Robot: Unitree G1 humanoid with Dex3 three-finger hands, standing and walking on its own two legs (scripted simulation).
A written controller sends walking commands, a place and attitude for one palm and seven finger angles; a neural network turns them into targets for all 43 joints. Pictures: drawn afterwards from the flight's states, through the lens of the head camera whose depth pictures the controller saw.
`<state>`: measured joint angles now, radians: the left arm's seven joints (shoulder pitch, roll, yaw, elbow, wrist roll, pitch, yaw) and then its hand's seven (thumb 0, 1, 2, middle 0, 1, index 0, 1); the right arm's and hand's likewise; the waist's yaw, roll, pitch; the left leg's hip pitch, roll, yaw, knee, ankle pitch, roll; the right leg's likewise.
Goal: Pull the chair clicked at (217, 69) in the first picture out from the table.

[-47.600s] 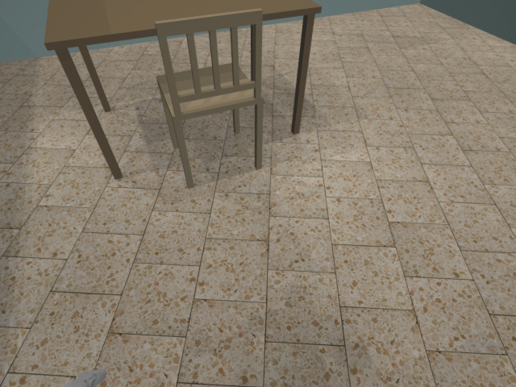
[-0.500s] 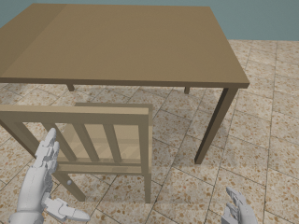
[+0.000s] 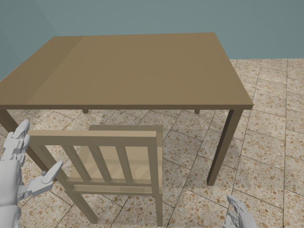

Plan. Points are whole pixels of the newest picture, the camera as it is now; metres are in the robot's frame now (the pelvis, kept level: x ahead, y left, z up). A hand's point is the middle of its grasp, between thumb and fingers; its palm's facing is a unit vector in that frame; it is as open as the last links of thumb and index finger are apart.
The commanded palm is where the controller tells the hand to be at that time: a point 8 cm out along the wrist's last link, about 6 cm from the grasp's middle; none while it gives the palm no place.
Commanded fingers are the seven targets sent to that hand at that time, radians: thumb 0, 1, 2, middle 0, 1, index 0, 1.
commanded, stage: draw the hand back to the body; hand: left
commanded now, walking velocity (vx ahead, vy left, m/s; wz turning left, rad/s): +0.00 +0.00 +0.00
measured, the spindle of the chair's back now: (101, 164) +0.35 +0.23 -0.10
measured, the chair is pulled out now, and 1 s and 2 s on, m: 0.04 0.04 0.04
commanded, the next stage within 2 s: step back with the hand held close in 0.50 s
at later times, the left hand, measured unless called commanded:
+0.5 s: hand (35, 168) +0.18 +0.24 +0.17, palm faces +0.44 -0.80 -0.41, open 7.4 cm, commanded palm +0.14 +0.29 +0.18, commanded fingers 0.00 0.90 0.90 -0.20 -0.30 -0.20 -0.30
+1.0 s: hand (38, 170) +0.18 +0.24 +0.16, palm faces +0.30 -0.82 -0.49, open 7.4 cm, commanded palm +0.12 +0.29 +0.18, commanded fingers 0.00 0.90 0.90 -0.20 -0.30 -0.20 -0.30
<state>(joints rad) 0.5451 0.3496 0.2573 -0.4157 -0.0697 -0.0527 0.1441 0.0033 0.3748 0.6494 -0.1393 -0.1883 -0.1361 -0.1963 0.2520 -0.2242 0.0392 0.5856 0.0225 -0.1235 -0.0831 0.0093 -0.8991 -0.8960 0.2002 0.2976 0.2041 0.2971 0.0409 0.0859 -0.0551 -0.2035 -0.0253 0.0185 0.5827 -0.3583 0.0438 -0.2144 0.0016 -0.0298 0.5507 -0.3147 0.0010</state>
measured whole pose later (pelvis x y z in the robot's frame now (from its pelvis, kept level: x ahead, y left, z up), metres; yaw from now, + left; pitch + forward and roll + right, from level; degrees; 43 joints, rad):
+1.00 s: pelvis -0.03 +0.00 +0.01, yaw -4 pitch -1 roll +0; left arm 0.58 0.43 0.39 -0.49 -0.04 -0.20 0.13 0.02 0.89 0.90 -0.22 -0.30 -0.21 -0.31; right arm 0.20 -0.23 -0.02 0.60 0.01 -0.07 -0.06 0.01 -0.90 -0.90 0.20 0.30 0.20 0.30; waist -0.01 -0.01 0.03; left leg -0.21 -0.01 0.08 0.47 -0.25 0.05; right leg -0.24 0.02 0.03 0.44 -0.19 0.00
